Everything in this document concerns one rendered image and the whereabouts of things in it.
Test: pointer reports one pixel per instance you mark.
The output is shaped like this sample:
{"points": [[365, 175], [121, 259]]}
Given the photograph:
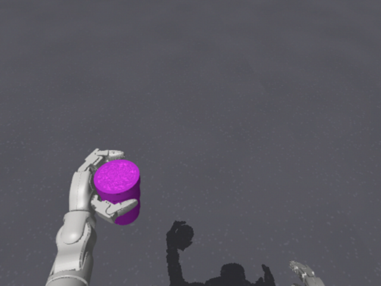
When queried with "left robot hand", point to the left robot hand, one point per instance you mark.
{"points": [[83, 194]]}

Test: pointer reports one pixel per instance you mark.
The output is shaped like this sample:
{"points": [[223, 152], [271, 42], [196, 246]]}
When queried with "left robot arm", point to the left robot arm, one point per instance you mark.
{"points": [[75, 241]]}

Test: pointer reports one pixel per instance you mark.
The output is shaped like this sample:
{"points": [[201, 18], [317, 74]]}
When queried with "cup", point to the cup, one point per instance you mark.
{"points": [[117, 181]]}

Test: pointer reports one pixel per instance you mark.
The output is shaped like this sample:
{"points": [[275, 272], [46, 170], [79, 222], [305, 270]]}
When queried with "right robot hand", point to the right robot hand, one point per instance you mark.
{"points": [[306, 274]]}

